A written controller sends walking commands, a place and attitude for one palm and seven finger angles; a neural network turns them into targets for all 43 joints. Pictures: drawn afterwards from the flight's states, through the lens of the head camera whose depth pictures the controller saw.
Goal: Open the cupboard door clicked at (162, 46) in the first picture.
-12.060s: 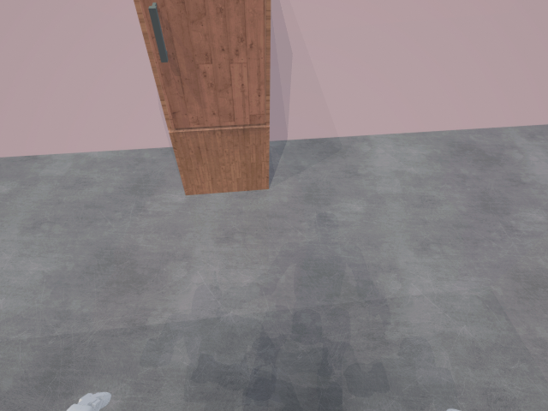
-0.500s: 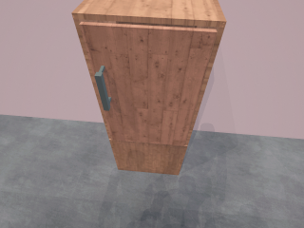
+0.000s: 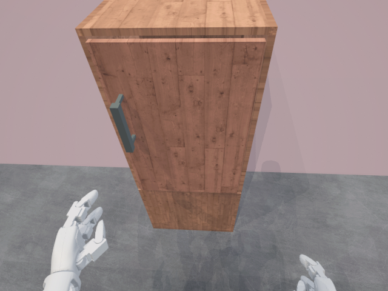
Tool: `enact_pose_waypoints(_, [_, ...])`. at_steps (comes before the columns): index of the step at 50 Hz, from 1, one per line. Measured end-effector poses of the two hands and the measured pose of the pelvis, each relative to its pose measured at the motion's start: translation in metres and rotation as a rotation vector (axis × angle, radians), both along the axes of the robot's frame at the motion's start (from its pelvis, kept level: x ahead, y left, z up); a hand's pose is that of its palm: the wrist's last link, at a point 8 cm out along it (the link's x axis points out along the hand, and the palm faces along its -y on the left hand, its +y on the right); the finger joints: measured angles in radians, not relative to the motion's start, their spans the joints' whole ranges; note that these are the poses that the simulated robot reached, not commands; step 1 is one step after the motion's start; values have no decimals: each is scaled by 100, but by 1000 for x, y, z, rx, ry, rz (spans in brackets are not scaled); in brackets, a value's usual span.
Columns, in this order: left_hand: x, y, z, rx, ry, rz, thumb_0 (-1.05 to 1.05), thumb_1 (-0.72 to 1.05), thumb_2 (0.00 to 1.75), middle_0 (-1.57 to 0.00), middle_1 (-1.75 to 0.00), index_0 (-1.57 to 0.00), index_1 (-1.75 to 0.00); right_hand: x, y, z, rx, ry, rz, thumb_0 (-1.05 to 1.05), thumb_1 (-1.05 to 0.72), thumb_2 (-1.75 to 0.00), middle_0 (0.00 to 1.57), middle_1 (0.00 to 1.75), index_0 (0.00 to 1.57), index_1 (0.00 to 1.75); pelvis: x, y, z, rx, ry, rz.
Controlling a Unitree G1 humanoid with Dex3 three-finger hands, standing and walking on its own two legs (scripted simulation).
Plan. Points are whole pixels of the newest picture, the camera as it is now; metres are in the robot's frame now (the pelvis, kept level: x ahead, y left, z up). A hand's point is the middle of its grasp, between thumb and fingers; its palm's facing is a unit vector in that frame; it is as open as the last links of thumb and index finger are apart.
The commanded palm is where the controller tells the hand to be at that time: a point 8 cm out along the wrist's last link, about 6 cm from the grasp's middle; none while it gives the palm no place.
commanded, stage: raise the hand with hooked fingers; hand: left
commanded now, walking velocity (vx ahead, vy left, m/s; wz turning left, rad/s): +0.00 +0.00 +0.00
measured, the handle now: (125, 124) +0.52 +0.21 +0.05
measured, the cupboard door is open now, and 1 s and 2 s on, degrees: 0 0 0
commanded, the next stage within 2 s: move the hooked fingers beside the handle in 1.88 s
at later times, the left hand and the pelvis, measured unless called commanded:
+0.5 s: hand (97, 263) +0.19 +0.20 -0.01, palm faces -0.16 -0.99 -0.03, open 10.4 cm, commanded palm +0.15 +0.27 +0.00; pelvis -0.05 -0.01 -0.06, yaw -1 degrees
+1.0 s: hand (45, 239) +0.21 +0.29 +0.04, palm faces +0.02 -1.00 -0.05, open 13.3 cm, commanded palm +0.19 +0.33 +0.04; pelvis -0.05 +0.04 -0.03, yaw +0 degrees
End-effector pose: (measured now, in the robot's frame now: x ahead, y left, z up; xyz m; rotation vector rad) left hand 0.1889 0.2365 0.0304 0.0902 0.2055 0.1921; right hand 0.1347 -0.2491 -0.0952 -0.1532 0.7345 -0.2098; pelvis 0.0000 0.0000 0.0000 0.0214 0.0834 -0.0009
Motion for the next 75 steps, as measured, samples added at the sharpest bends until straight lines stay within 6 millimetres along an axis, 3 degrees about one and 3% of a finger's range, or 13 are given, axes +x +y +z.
enact_pose_waypoints(4, [-11, -17, -16, -43, -127, -194, 0, 74, 82, -21, -40, -21, -41, 27, -8, 7, -16, -112, 40, 1, -91, -90, 20, 30, 20, 30, -11, -9, -20, 5, 72, -16])
enact_pose_waypoints(9, [-66, -5, -63, -79, -22, -210, 0, 63, 78, -22, -47, -23, -48, 48, -18, 4, -78, -178, 100, 1, -90, -90, 20, 30, 20, 30, -24, -17, -46, -3, 121, -6])
enact_pose_waypoints(12, [-89, 14, -62, -53, -63, -98, 1, 56, 75, -23, -52, -23, -52, 51, -18, -5, -102, -186, 119, 1, -91, -90, 20, 30, 20, 30, -29, -19, -57, -24, 127, 10])
enact_pose_waypoints(14, [-91, 23, -50, -15, -155, -64, 1, 51, 73, -23, -55, -24, -55, 48, -14, -15, -108, -179, 133, 1, -91, -90, 20, 30, 20, 30, -33, -19, -64, -39, 129, 20])
enact_pose_waypoints(19, [-55, 21, -30, 11, -302, -210, 1, 39, 68, -23, -62, -24, -63, 25, 2, -40, -75, -134, 135, 2, -91, -90, 20, 30, 20, 30, -46, -16, -74, -65, 126, 27])
enact_pose_waypoints(24, [-17, 17, -35, -64, -120, -362, 1, 28, 63, -24, -69, -25, -70, -18, 13, -44, -19, -59, 48, 2, -90, -90, 20, 30, 20, 30, -50, -9, -63, -58, 112, 5])
enact_pose_waypoints(29, [-17, 43, -16, -80, -106, -219, 0, 16, 58, -25, -77, -26, -78, -54, 13, -32, -17, -2, -37, 2, -90, -90, 20, 30, 20, 30, -45, 3, -46, -48, 101, -23])
enact_pose_waypoints(33, [-24, 65, -7, -24, -167, -142, 0, 7, 54, -26, -83, -26, -84, -67, 11, -28, -58, 38, -22, 2, -90, -90, 20, 30, 20, 30, -46, 13, -43, -56, 103, -14])
enact_pose_waypoints(40, [-18, 67, -19, -43, -139, -263, 0, -9, 47, -27, -93, -27, -94, -57, 16, -17, -119, 9, 23, 2, -90, -90, 20, 30, 20, 30, -50, 29, -43, -76, 96, -3])
enact_pose_waypoints(49, [1, 101, 15, -32, -232, -189, -1, -30, 38, -29, -107, -29, -108, -23, 47, 12, -100, -111, 81, 2, -90, -90, 20, 30, 20, 30, -46, 39, -32, -83, 56, 1])
enact_pose_waypoints(57, [12, 115, 15, -56, -140, -214, -1, -45, 32, -29, -116, -30, -117, -8, 63, 18, -85, -120, 134, 2, -90, -90, 20, 30, 20, 30, -43, 44, -25, -87, 41, 9])
enact_pose_waypoints(68, [37, 133, 43, -43, -197, -192, -1, -50, 30, -30, -119, -30, -120, -21, 49, 15, -99, -46, 113, 2, -90, -90, 20, 30, 20, 30, -38, 38, -18, -81, 27, 10])
enact_pose_waypoints(75, [48, 125, 45, -63, -159, -232, -1, -50, 30, -30, -120, -30, -120, -33, 32, 13, -103, -14, 79, 2, -90, -90, 20, 30, 20, 30, -36, 31, -15, -73, 33, 2])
